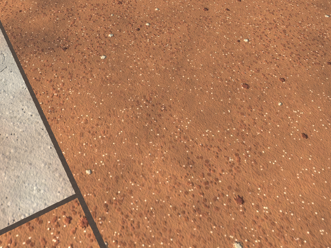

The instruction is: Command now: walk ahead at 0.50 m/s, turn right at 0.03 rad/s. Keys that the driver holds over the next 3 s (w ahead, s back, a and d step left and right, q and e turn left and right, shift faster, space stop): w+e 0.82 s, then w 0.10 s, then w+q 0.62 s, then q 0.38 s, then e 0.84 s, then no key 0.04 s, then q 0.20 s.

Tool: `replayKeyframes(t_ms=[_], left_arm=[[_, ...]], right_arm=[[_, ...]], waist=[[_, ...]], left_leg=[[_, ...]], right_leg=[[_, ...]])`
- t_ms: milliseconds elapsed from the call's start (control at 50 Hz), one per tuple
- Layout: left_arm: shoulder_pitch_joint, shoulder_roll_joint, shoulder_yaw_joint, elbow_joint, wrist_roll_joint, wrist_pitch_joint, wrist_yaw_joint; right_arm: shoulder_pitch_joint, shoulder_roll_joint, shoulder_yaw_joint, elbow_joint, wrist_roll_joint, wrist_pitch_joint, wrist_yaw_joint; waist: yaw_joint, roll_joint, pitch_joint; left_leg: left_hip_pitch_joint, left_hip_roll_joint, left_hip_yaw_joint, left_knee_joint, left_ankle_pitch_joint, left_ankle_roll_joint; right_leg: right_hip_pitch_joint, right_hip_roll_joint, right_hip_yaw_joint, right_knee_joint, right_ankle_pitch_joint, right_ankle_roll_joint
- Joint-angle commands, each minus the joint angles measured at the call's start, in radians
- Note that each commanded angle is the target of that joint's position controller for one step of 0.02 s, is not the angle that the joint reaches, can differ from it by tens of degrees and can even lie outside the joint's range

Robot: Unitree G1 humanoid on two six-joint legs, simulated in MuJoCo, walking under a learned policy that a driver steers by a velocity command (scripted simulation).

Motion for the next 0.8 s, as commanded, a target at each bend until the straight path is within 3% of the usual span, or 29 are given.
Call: replayKeyframes(t_ms=[20,80,140,280,340,360,380,400,420,440,460,480,500,520,560,600,700,800], left_arm=[[0.111,0.079,0.023,0.004,0.002,0.025,-0.015],[0.007,0.073,0.029,-0.014,-0.006,0.031,-0.020],[-0.073,0.065,0.028,-0.031,-0.003,0.026,-0.023],[-0.252,0.025,0.000,-0.097,0.008,0.017,-0.041],[-0.175,0.049,0.009,-0.086,0.008,0.020,-0.034],[-0.099,0.066,0.018,-0.067,0.010,0.019,-0.030],[0.007,0.095,0.033,-0.038,0.013,0.014,-0.025],[0.156,0.137,0.055,0.003,0.026,0.007,-0.016],[0.219,0.247,0.089,0.010,0.029,0.012,0.001],[0.165,0.286,0.098,-0.005,0.000,0.019,-0.003],[0.123,0.249,0.094,0.001,-0.023,0.023,0.000],[0.073,0.196,0.081,-0.003,-0.022,0.024,0.004],[0.028,0.151,0.069,-0.006,-0.017,0.022,0.006],[0.004,0.131,0.061,-0.008,-0.022,0.015,0.011],[0.003,0.135,0.057,-0.010,-0.025,-0.005,0.009],[0.031,0.168,0.065,-0.004,-0.025,-0.016,0.007],[0.130,0.177,0.069,0.006,-0.024,-0.010,0.008],[0.190,0.191,0.073,0.006,-0.009,-0.004,0.020]], right_arm=[[0.070,-0.106,-0.023,-0.013,0.005,-0.045,-0.004],[0.118,-0.109,-0.022,0.016,0.003,-0.054,-0.007],[0.137,-0.093,-0.013,0.034,0.006,-0.060,-0.011],[0.228,-0.091,0.000,0.104,0.001,-0.057,-0.041],[0.211,-0.136,-0.006,0.115,-0.004,-0.047,-0.056],[0.194,-0.154,-0.010,0.113,-0.008,-0.040,-0.060],[0.179,-0.168,-0.014,0.106,-0.010,-0.033,-0.060],[0.141,-0.177,-0.015,0.086,-0.004,-0.031,-0.055],[0.158,-0.099,0.002,0.038,0.005,-0.041,-0.040],[0.140,-0.095,-0.001,-0.014,0.008,-0.050,-0.024],[0.054,-0.113,0.001,-0.028,-0.005,-0.062,-0.018],[0.037,-0.115,0.003,-0.041,0.006,-0.074,-0.013],[0.048,-0.113,0.001,-0.032,0.004,-0.073,-0.014],[0.058,-0.107,0.003,-0.032,-0.014,-0.055,-0.014],[0.083,-0.087,0.008,-0.032,-0.032,-0.017,-0.006],[0.043,-0.078,0.010,-0.055,-0.030,0.000,-0.002],[-0.163,-0.080,0.015,-0.130,-0.021,0.002,0.003],[-0.295,-0.091,0.025,-0.186,-0.010,-0.015,0.009]], waist=[[0.003,0.055,-0.061],[-0.028,0.067,-0.001],[-0.042,0.074,0.022],[-0.085,0.075,0.056],[-0.033,0.121,-0.013],[0.004,0.135,-0.055],[0.051,0.135,-0.115],[0.136,0.090,-0.186],[0.122,-0.089,-0.275],[0.070,-0.169,-0.329],[0.072,-0.019,-0.203],[0.038,0.025,-0.102],[-0.012,0.081,-0.033],[-0.042,0.078,-0.013],[-0.065,0.038,-0.037],[-0.062,0.017,-0.036],[0.021,-0.033,-0.020],[0.071,-0.046,-0.023]], left_leg=[[0.101,0.292,-0.201,-0.268,0.354,0.076],[0.147,0.277,-0.122,-0.309,0.341,0.026],[0.194,0.269,-0.056,-0.323,0.365,0.000],[0.359,0.305,0.061,-0.265,0.650,-0.020],[0.421,0.326,0.103,-0.079,1.081,-0.040],[0.416,0.335,0.113,0.041,1.161,-0.040],[0.372,0.339,0.115,0.208,1.123,-0.034],[0.226,0.314,0.130,0.460,0.907,-0.040],[-0.090,0.197,0.141,0.823,0.235,-0.070],[-0.413,0.011,-0.043,1.066,-0.347,-0.095],[-0.506,0.106,-0.158,1.030,-0.236,-0.082],[-0.484,0.143,-0.143,0.945,-0.154,-0.086],[-0.431,0.174,-0.134,0.851,-0.127,-0.095],[-0.376,0.190,-0.133,0.792,-0.122,-0.115],[-0.311,0.196,-0.113,0.720,-0.110,-0.147],[-0.325,0.197,-0.090,0.637,-0.058,-0.170],[-0.412,0.179,-0.078,0.385,0.130,-0.190],[-0.414,0.130,-0.087,0.212,0.161,-0.166]], right_leg=[[-0.066,-0.013,0.045,-0.030,0.073,-0.008],[-0.191,0.007,0.075,-0.109,0.187,-0.010],[-0.243,0.030,0.067,-0.231,0.288,-0.010],[-0.211,0.071,-0.088,-0.520,0.310,-0.054],[-0.068,0.156,-0.152,-0.550,0.165,-0.117],[0.014,0.184,-0.158,-0.557,0.111,-0.143],[0.143,0.204,-0.137,-0.593,0.080,-0.174],[0.366,0.175,-0.056,-0.691,0.096,-0.223],[0.632,-0.089,0.311,-0.709,0.068,-0.327],[0.775,-0.246,0.793,-0.845,0.157,-0.466],[0.685,-0.215,0.642,-0.879,0.140,-0.423],[0.541,-0.188,0.534,-0.913,0.180,-0.378],[0.423,-0.134,0.446,-0.937,0.267,-0.326],[0.345,-0.086,0.377,-0.948,0.346,-0.299],[0.283,-0.031,0.300,-0.958,0.451,-0.284],[0.260,0.002,0.266,-0.969,0.494,-0.275],[0.342,0.034,0.282,-0.951,0.501,-0.215],[0.468,0.004,0.348,-0.879,0.582,-0.206]])
Next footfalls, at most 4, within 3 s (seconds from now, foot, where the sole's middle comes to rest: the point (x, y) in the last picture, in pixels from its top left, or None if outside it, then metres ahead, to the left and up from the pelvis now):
0.40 right None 0.35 -0.12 -0.77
0.92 left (191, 191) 0.71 -0.08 -0.77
1.38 right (252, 174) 0.81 -0.36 -0.77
1.84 left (214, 129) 1.06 -0.20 -0.77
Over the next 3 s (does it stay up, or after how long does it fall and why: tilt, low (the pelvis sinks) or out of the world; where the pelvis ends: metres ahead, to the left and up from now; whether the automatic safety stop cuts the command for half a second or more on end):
stays up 0.94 -0.24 0.01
